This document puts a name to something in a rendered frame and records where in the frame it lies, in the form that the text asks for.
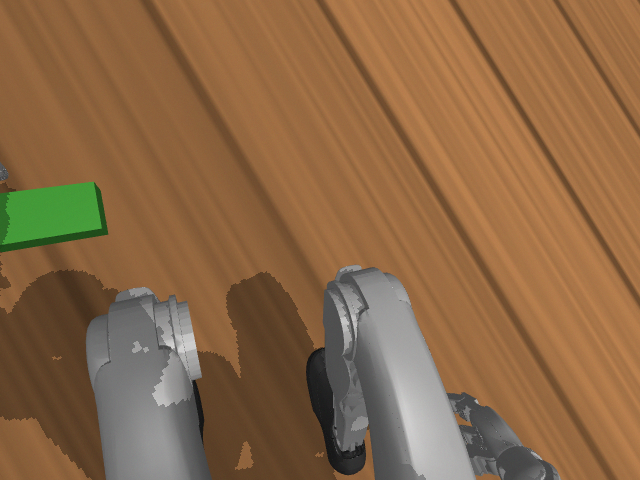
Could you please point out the right robot hand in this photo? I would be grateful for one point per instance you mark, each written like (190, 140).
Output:
(489, 435)

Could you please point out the small box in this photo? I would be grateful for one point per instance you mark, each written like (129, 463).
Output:
(44, 216)

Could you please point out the right robot arm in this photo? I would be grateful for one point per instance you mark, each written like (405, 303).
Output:
(522, 463)

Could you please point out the right robot foot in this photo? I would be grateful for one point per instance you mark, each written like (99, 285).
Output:
(321, 396)

